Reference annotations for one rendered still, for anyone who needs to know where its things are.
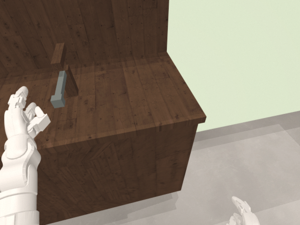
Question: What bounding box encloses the counter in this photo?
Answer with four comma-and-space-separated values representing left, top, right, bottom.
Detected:
0, 0, 206, 225

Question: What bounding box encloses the right robot hand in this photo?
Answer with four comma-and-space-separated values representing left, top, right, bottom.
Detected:
226, 196, 260, 225

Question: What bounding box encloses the left robot forearm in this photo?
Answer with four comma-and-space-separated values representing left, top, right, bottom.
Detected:
0, 135, 41, 225

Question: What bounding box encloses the left robot hand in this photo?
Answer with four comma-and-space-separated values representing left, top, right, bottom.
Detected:
4, 86, 51, 139

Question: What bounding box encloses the tap lever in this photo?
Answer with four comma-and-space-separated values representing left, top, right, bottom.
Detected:
51, 71, 67, 108

